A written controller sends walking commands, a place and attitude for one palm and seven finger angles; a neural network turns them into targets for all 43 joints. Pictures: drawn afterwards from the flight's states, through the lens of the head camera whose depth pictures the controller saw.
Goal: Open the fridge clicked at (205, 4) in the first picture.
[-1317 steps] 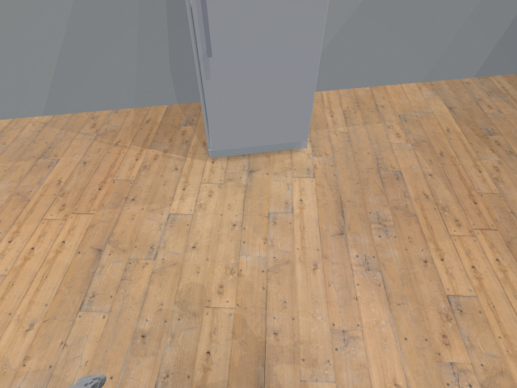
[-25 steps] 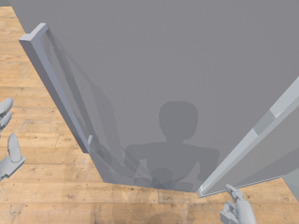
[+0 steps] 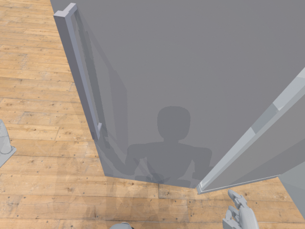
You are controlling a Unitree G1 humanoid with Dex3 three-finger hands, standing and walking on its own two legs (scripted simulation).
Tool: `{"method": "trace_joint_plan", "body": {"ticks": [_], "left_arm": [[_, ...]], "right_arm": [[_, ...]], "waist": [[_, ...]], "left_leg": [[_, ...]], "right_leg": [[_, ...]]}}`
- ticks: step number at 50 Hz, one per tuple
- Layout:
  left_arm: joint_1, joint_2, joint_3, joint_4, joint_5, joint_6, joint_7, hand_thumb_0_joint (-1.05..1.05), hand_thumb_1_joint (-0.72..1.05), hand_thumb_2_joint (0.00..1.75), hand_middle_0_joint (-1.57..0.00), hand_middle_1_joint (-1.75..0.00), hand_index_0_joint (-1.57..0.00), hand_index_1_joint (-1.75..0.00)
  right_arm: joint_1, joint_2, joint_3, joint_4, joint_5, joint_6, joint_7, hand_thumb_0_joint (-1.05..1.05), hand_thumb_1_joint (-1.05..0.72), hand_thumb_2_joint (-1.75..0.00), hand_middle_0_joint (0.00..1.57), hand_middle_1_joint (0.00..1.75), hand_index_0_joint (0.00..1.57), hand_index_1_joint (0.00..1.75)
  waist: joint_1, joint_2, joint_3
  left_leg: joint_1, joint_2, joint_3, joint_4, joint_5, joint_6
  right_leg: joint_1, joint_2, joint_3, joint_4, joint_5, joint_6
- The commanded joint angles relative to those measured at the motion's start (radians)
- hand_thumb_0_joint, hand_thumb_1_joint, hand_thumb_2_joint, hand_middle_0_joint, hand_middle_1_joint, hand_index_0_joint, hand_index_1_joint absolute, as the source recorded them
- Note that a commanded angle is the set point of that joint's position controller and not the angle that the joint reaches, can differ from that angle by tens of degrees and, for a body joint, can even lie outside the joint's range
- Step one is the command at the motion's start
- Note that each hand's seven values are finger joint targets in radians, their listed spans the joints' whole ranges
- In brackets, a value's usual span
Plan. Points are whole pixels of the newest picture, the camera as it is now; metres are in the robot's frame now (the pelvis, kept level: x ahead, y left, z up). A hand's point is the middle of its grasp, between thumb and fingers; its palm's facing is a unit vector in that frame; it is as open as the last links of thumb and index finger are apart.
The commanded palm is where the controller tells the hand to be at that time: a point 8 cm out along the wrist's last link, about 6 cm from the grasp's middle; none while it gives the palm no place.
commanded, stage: step back with the hand held close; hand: left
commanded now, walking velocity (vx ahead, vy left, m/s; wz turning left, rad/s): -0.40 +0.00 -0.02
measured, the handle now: (87, 90) +0.43 +0.22 +0.10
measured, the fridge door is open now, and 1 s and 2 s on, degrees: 71 71 71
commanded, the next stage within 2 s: stop stepping back and stand still in 0.38 s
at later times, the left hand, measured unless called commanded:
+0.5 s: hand out of the picture +0.12 +0.26 +0.17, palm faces +0.36 -0.82 -0.45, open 7.4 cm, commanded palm +0.04 +0.30 +0.18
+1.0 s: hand out of the picture -0.01 +0.26 +0.17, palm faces +0.43 -0.82 -0.37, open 7.5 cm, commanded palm -0.08 +0.30 +0.18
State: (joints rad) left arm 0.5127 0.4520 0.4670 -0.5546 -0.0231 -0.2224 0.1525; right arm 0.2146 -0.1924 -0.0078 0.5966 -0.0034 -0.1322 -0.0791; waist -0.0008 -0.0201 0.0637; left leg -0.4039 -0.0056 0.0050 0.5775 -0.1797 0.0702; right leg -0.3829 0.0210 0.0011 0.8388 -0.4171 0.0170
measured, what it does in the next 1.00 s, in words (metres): walks backwards: right foot, then left foot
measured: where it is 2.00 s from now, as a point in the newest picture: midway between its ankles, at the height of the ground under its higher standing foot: outside the picture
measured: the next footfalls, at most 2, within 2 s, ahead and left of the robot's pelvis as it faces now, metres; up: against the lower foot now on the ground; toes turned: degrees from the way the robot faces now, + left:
right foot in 0.20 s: -0.05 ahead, -0.15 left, +0.00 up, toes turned -3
left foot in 0.42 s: +0.01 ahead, +0.09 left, +0.00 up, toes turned -1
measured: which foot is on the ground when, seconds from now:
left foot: down 0.00-0.26, up 0.28-0.40, down 0.42-0.68, up 0.70-0.90, down 0.92-1.00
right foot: up 0.00-0.18, down 0.20-0.42, up 0.44-0.66, down 0.68-1.00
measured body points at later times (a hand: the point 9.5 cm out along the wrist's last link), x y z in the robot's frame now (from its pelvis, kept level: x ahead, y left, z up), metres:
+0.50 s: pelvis -0.11 +0.00 +0.00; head -0.07 +0.04 +0.44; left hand +0.09 +0.30 +0.20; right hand +0.06 -0.24 -0.06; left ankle -0.03 +0.09 -0.73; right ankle -0.11 -0.14 -0.70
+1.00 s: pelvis -0.23 +0.00 +0.00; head -0.26 +0.03 +0.44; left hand -0.04 +0.30 +0.19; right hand -0.10 -0.25 -0.07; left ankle -0.22 +0.14 -0.73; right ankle -0.20 -0.09 -0.69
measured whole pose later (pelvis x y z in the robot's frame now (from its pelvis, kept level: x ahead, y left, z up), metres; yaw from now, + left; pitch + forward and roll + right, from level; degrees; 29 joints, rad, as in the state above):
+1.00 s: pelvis -0.23 +0.00 +0.00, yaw +0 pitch -3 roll +2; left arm 0.48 0.40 0.40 -0.46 -0.01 -0.17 0.16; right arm 0.29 -0.19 -0.02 0.66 0.00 -0.17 -0.08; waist -0.04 -0.09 -0.04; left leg -0.22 0.02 0.04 0.56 -0.30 0.00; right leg -0.45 -0.01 -0.03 0.96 -0.46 -0.01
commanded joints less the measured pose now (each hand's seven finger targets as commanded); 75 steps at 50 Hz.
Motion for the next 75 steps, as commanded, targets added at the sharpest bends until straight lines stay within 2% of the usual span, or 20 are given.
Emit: {"method": "trace_joint_plan", "body": {"ticks": [1,9,14,18,21,23,31,35,44,46,49,54,55,57,58,66,69,72,73,75], "left_arm": [[0.021,0.121,0.093,-0.199,-0.019,-0.072,0.017,0.0,0.9,0.9,-0.2,-0.3,-0.2,-0.3],[-0.016,0.186,0.113,-0.198,-0.029,-0.051,-0.014,0.0,0.9,0.9,-0.2,-0.3,-0.2,-0.3],[0.005,0.219,0.121,-0.216,-0.048,-0.051,-0.005,0.0,0.9,0.9,-0.2,-0.3,-0.2,-0.3],[-0.083,0.196,0.111,-0.194,-0.013,-0.042,0.015,0.0,0.9,0.9,-0.2,-0.3,-0.2,-0.3],[-0.056,0.181,0.101,-0.257,-0.025,-0.069,0.012,0.0,0.9,0.9,-0.2,-0.3,-0.2,-0.3],[0.045,0.186,0.125,-0.236,-0.045,-0.078,0.005,0.0,0.9,0.9,-0.2,-0.3,-0.2,-0.3],[0.067,0.169,0.131,-0.204,-0.018,-0.013,0.01,0.0,0.9,0.9,-0.2,-0.3,-0.2,-0.3],[-0.076,0.18,0.093,-0.093,-0.031,-0.002,-0.006,0.0,0.9,0.9,-0.2,-0.3,-0.2,-0.3],[-0.184,0.125,0.007,-0.122,0.01,-0.012,0.033,0.0,0.9,0.9,-0.2,-0.3,-0.2,-0.3],[-0.189,0.165,0.041,-0.251,0.012,-0.042,0.038,0.0,0.9,0.9,-0.2,-0.3,-0.2,-0.3],[-0.115,0.177,0.094,-0.199,0.014,-0.059,0.019,0.0,0.9,0.9,-0.2,-0.3,-0.2,-0.3],[0.005,0.133,0.092,-0.036,0.005,-0.047,0.008,0.0,0.9,0.9,-0.2,-0.3,-0.2,-0.3],[0.0,0.135,0.087,-0.002,0.012,-0.042,0.003,0.0,0.9,0.9,-0.2,-0.3,-0.2,-0.3],[-0.105,0.178,0.097,-0.01,-0.007,-0.039,-0.01,0.0,0.9,0.9,-0.2,-0.3,-0.2,-0.3],[-0.186,0.152,0.079,-0.033,-0.006,-0.044,-0.01,0.0,0.9,0.9,-0.2,-0.3,-0.2,-0.3],[-0.198,0.132,0.029,-0.123,0.011,-0.044,0.022,0.0,0.9,0.9,-0.2,-0.3,-0.2,-0.3],[-0.183,0.162,0.077,-0.198,0.011,-0.073,0.037,0.0,0.9,0.9,-0.2,-0.3,-0.2,-0.3],[-0.061,0.15,0.104,-0.093,0.021,-0.063,0.018,0.0,0.9,0.9,-0.2,-0.3,-0.2,-0.3],[-0.051,-0.108,-0.358,0.668,0.088,0.108,-0.119,0.0,0.9,0.9,-0.2,-0.3,-0.2,-0.3],[-0.123,-0.11,-0.351,0.756,0.069,0.206,-0.157,0.0,0.9,0.9,-0.2,-0.3,-0.2,-0.3]], "right_arm": [[-0.058,-0.151,-0.052,-0.118,0.009,-0.075,0.01,0.0,-0.9,-0.9,0.2,0.3,0.2,0.3],[-0.11,-0.158,-0.033,-0.139,0.013,-0.051,0.005,0.0,-0.9,-0.9,0.2,0.3,0.2,0.3],[-0.09,-0.112,-0.053,-0.149,0.035,-0.021,0.003,0.0,-0.9,-0.9,0.2,0.3,0.2,0.3],[-0.149,-0.087,0.004,-0.149,0.013,0.003,-0.013,0.0,-0.9,-0.9,0.2,0.3,0.2,0.3],[-0.091,-0.142,-0.047,-0.155,0.025,-0.026,-0.006,0.0,-0.9,-0.9,0.2,0.3,0.2,0.3],[-0.063,-0.144,-0.054,-0.144,0.005,-0.067,0.007,0.0,-0.9,-0.9,0.2,0.3,0.2,0.3],[-0.079,-0.154,-0.045,-0.154,0.018,-0.047,0.022,0.0,-0.9,-0.9,0.2,0.3,0.2,0.3],[-0.048,-0.14,-0.054,-0.121,0.023,-0.028,0.005,0.0,-0.9,-0.9,0.2,0.3,0.2,0.3],[-0.027,-0.126,-0.028,-0.09,-0.004,-0.075,-0.021,0.0,-0.9,-0.9,0.2,0.3,0.2,0.3],[-0.031,-0.167,-0.049,-0.123,0.001,-0.09,-0.018,0.0,-0.9,-0.9,0.2,0.3,0.2,0.3],[-0.03,-0.125,-0.049,-0.083,0.004,-0.112,0.024,0.0,-0.9,-0.9,0.2,0.3,0.2,0.3],[-0.038,-0.153,-0.052,-0.1,0.005,-0.067,0.013,0.0,-0.9,-0.9,0.2,0.3,0.2,0.3],[-0.038,-0.153,-0.059,-0.1,0.002,-0.059,0.011,0.0,-0.9,-0.9,0.2,0.3,0.2,0.3],[-0.049,-0.147,-0.071,-0.119,0.012,-0.049,0.011,0.0,-0.9,-0.9,0.2,0.3,0.2,0.3],[-0.053,-0.134,-0.057,-0.096,0.004,-0.056,0.021,0.0,-0.9,-0.9,0.2,0.3,0.2,0.3],[-0.051,-0.116,-0.027,-0.076,-0.016,-0.068,-0.016,0.0,-0.9,-0.9,0.2,0.3,0.2,0.3],[-0.053,-0.136,-0.036,-0.103,0.0,-0.086,-0.005,0.0,-0.9,-0.9,0.2,0.3,0.2,0.3],[-0.062,-0.126,-0.037,-0.102,0.005,-0.088,0.014,0.0,-0.9,-0.9,0.2,0.3,0.2,0.3],[-0.103,-0.267,-0.098,0.123,-0.019,-0.094,0.075,0.0,-0.9,-0.9,0.2,0.3,0.2,0.3],[0.002,-0.128,-0.068,0.087,-0.001,0.039,0.079,0.0,-0.9,-0.9,0.2,0.3,0.2,0.3]], "waist": [[0.021,0.205,-0.202],[0.035,0.197,-0.244],[0.018,-0.237,-0.201],[-0.022,-0.026,-0.103],[0.02,0.291,-0.258],[0.021,0.284,-0.285],[0.017,0.28,-0.156],[0.004,-0.28,-0.065],[-0.022,0.015,-0.128],[0.001,0.438,-0.126],[-0.028,0.306,0.032],[0.017,0.196,-0.084],[0.025,0.061,-0.087],[0.0,-0.331,-0.078],[-0.013,-0.212,-0.102],[-0.016,0.022,-0.07],[0.013,0.321,-0.104],[0.013,0.268,-0.013],[-0.035,0.12,-0.055],[-0.034,-0.199,-0.115]], "left_leg": [[0.227,0.265,-0.279,-0.28,0.078,0.068],[0.148,0.204,-0.188,-0.21,0.002,-0.006],[0.115,-0.012,0.006,0.479,-0.264,-0.101],[-0.007,0.02,0.007,-0.048,-0.115,-0.082],[0.3,0.314,-0.209,-0.23,0.677,0.026],[0.265,0.338,-0.278,-0.235,0.556,0.065],[-0.09,0.139,-0.132,-0.339,-0.55,-0.036],[-0.057,-0.043,-0.028,0.683,-0.248,-0.081],[0.227,0.006,0.092,-0.214,-0.259,-0.004],[0.332,0.262,-0.289,-0.376,-0.202,0.104],[0.089,0.349,-0.475,-0.435,-0.359,0.206],[-0.17,0.174,-0.094,-0.212,-0.496,0.044],[-0.224,0.104,-0.029,0.006,-0.454,0.02],[-0.283,-0.027,0.029,0.619,-0.338,-0.036],[-0.258,0.009,-0.038,0.675,-0.318,-0.046],[0.305,0.015,0.087,-0.115,-0.215,-0.021],[0.226,0.285,-0.306,-0.353,-0.189,0.094],[-0.073,0.244,-0.207,-0.346,-0.417,0.076],[0.002,0.122,-0.078,-0.075,-0.036,-0.004],[-0.001,0.081,-0.018,0.074,-0.209,-0.071]], "right_leg": [[-0.005,-0.005,-0.003,-0.093,-0.08,-0.003],[0.249,-0.014,-0.035,-0.498,0.219,-0.019],[-0.031,-0.375,0.185,-0.533,0.584,-0.226],[0.185,-0.294,0.074,-0.255,1.021,-0.114],[-0.002,-0.038,0.032,0.057,-0.02,-0.018],[-0.057,0.003,0.069,0.208,-0.165,-0.007],[0.369,0.051,-0.131,-0.349,0.002,-0.045],[-0.056,-0.383,0.354,-0.729,-0.133,-0.241],[0.025,-0.193,0.095,-0.409,-0.239,-0.127],[-0.132,0.025,-0.106,0.086,-0.111,-0.03],[-0.265,-0.057,0.044,0.334,-0.06,-0.028],[0.373,0.011,-0.127,-0.292,-0.021,-0.041],[0.431,-0.028,-0.036,-0.397,-0.043,-0.064],[0.268,-0.367,0.551,-0.655,-0.069,-0.219],[0.194,-0.404,0.601,-0.679,-0.206,-0.25],[-0.1,-0.192,0.127,-0.498,-0.267,-0.114],[-0.032,-0.009,-0.034,-0.072,-0.038,-0.008],[0.208,-0.034,-0.021,-0.244,0.046,-0.009],[0.111,-0.096,-0.01,-0.332,0.282,-0.028],[0.06,-0.268,0.147,-0.435,0.243,-0.087]]}}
